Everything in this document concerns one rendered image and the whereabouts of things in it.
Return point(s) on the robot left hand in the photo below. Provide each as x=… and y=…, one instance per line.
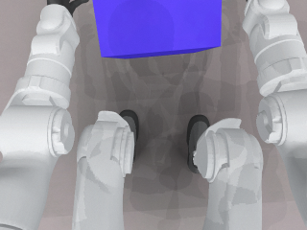
x=70, y=6

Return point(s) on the robot left forearm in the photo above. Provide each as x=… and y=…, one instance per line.
x=50, y=63

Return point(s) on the left robot shin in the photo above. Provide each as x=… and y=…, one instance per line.
x=108, y=116

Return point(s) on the left robot thigh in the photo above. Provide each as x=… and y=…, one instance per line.
x=98, y=198

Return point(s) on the right robot upper arm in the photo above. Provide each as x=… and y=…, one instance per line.
x=282, y=121

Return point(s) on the carton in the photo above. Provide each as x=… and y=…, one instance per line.
x=154, y=28

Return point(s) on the robot right forearm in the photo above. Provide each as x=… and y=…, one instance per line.
x=277, y=48

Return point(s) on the left robot upper arm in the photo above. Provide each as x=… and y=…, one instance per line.
x=32, y=138

